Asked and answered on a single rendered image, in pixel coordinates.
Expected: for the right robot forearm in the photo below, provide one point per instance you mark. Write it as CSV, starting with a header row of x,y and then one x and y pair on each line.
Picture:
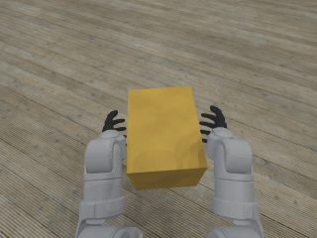
x,y
234,195

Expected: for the left robot forearm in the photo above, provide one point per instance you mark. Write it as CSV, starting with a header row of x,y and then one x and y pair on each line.
x,y
102,189

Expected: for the left robot thigh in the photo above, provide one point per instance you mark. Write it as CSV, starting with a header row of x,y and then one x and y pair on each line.
x,y
135,232

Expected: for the right robot hand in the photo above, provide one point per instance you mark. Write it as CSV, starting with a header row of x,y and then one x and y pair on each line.
x,y
219,120

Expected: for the left robot hand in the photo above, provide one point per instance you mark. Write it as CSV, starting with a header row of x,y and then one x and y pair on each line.
x,y
109,123

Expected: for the carton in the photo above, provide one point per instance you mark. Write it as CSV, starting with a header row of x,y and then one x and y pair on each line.
x,y
164,142

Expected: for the left robot upper arm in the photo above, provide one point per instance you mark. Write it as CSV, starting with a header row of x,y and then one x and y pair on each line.
x,y
104,232

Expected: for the right robot upper arm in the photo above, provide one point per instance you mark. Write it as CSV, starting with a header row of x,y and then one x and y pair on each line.
x,y
233,232

